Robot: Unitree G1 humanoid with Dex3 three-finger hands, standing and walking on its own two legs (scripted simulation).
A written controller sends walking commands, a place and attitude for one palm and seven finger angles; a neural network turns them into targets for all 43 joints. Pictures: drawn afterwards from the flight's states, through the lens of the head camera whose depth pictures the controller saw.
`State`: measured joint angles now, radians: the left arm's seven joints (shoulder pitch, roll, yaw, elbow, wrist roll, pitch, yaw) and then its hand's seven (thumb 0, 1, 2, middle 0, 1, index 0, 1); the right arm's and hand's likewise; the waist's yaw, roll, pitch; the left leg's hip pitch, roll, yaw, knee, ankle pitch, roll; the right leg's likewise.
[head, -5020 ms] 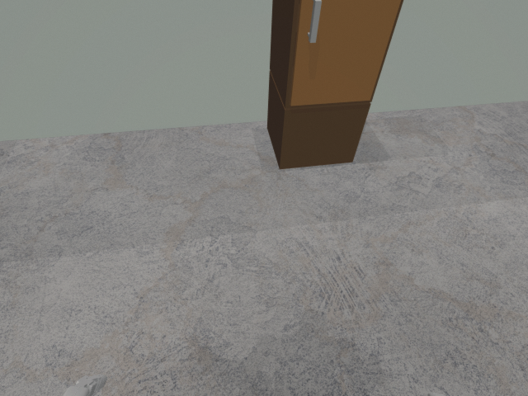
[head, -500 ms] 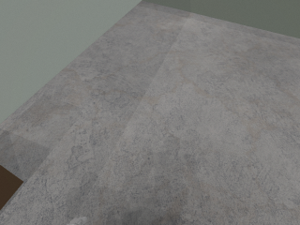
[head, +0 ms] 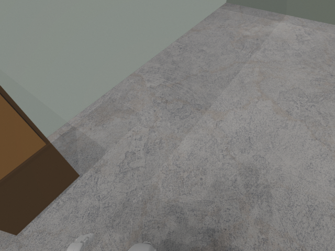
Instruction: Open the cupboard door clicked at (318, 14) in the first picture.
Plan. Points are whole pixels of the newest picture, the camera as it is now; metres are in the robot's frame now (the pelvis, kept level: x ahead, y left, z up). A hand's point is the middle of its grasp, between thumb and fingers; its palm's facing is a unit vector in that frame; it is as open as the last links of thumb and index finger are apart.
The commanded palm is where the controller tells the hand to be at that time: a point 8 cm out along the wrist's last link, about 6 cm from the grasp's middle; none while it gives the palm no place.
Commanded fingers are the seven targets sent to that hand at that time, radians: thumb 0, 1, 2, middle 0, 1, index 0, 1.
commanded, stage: turn to face it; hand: left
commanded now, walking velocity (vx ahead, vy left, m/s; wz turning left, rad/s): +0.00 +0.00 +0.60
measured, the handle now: out of the picture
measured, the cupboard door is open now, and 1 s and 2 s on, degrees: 0 0 0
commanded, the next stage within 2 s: take the last steps up to it in 1.46 s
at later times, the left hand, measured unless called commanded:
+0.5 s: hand out of the picture -0.06 +0.26 -0.18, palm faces +0.34 -0.90 -0.25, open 7.4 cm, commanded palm none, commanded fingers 0.00 0.90 0.90 -0.20 -0.30 -0.20 -0.30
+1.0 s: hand out of the picture -0.04 +0.20 -0.12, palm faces +0.55 -0.78 -0.30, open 7.4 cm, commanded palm none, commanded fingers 0.00 0.90 0.90 -0.20 -0.30 -0.20 -0.30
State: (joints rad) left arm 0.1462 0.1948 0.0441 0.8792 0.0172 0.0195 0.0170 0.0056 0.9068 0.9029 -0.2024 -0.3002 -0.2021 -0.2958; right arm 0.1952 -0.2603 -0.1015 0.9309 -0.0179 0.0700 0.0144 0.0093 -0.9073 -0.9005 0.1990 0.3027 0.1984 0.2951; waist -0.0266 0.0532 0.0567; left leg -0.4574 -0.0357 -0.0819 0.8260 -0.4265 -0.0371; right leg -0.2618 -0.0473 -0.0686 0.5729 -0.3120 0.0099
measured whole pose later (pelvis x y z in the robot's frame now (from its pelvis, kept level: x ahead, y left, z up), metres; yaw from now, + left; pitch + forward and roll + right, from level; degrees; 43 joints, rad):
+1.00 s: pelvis -0.02 -0.03 +0.01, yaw +36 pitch -1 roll +2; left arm 0.16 0.18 0.02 0.85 0.02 0.02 0.02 0.01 0.90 0.90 -0.21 -0.30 -0.21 -0.30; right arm 0.24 -0.28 -0.10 0.94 -0.02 0.08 0.03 0.01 -0.91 -0.90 0.20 0.30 0.20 0.29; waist -0.05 0.06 0.06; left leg -0.51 -0.03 -0.05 1.13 -0.39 -0.06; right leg -0.20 -0.07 -0.10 0.52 -0.30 -0.02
